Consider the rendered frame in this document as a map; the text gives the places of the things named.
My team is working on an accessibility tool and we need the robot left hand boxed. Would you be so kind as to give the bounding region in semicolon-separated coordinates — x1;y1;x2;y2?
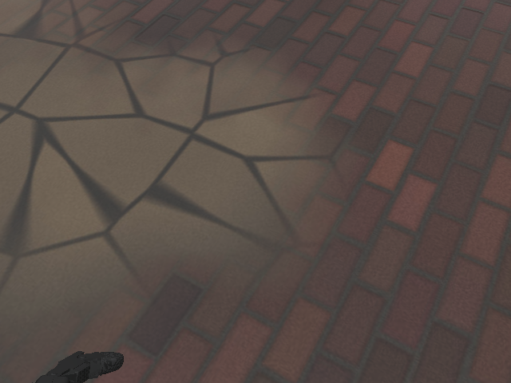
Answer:
32;351;124;383

